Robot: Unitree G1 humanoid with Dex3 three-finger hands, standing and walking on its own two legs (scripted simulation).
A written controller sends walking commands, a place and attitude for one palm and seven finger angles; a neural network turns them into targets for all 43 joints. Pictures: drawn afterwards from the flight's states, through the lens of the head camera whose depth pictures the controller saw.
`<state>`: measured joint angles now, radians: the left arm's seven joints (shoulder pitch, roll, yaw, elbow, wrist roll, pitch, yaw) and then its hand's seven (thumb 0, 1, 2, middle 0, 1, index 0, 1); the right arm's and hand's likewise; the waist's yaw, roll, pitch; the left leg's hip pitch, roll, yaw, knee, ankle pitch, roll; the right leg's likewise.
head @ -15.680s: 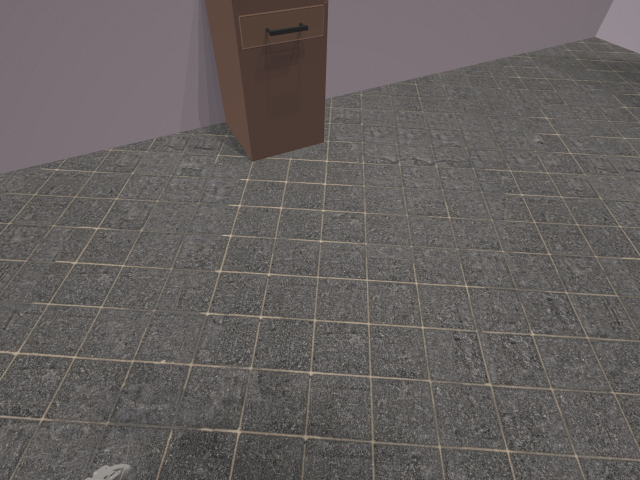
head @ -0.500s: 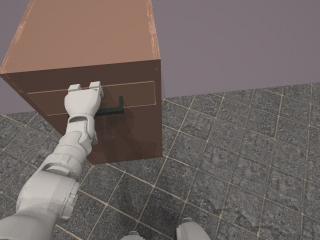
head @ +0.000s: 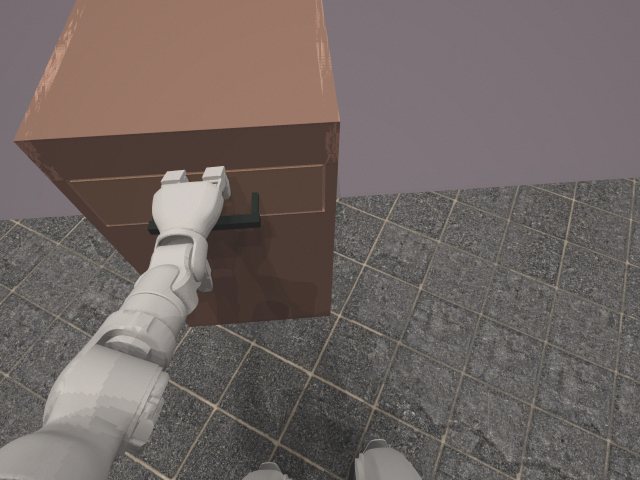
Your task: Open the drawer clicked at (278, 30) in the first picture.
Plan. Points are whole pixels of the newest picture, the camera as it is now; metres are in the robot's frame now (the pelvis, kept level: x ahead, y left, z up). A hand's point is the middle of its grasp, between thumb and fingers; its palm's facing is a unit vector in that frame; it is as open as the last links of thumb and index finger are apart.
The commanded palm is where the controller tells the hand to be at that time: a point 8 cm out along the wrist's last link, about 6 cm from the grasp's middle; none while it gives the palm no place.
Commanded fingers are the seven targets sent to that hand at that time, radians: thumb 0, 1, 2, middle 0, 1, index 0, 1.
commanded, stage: move the hooked fingers above the handle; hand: left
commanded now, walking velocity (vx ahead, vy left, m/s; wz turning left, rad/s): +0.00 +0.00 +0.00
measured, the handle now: (206, 213) +0.52 +0.17 -0.07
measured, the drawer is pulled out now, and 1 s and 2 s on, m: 0.00 0.00 0.00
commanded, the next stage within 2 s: lower the fingers behind the handle in 0.58 s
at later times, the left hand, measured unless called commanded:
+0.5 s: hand (214, 226) +0.46 +0.14 -0.02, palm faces -0.07 -0.07 -1.00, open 13.8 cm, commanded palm +0.45 +0.16 +0.03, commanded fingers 0.00 -0.50 0.30 -0.30 -1.20 -0.30 -1.20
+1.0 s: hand (187, 249) +0.44 +0.18 -0.05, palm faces -0.13 -0.01 -0.99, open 13.8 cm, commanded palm +0.45 +0.18 +0.01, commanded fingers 0.00 -0.50 0.30 -0.30 -1.20 -0.30 -1.20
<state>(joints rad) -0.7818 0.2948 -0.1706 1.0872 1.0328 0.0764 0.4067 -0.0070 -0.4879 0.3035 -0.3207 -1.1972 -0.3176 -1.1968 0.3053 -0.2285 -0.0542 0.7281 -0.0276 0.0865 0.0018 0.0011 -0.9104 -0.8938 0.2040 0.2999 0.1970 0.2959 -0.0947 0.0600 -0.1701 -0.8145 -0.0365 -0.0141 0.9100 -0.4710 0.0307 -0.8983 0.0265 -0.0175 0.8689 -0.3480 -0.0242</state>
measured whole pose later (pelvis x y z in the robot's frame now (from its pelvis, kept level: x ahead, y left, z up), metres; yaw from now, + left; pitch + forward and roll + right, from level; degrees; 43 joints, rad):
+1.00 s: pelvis -0.01 +0.00 -0.02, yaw +1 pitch +24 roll -1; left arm -0.76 0.40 -0.14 1.07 1.11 -0.12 0.40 -0.01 -0.49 0.30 -0.33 -1.20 -0.32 -1.20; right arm 0.34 -0.25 -0.06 0.74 -0.04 0.02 -0.03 0.00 -0.91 -0.89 0.21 0.30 0.20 0.30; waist -0.10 0.04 -0.19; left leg -0.95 -0.04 -0.03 1.03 -0.50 0.02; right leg -1.03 0.02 -0.04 0.97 -0.37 -0.03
